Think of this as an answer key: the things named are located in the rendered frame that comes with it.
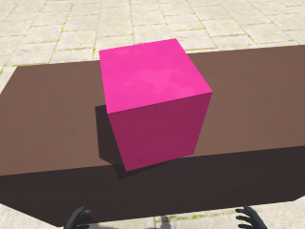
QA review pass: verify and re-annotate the robot right hand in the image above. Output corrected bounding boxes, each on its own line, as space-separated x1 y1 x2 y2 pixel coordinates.
235 204 268 229

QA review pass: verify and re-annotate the pedestal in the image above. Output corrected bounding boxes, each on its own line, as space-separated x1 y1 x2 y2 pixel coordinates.
0 44 305 228

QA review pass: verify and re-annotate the carton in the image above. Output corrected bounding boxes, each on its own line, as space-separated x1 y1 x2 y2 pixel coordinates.
98 38 213 172

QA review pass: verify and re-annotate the robot left hand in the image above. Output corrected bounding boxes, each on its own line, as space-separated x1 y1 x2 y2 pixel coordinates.
63 205 92 229

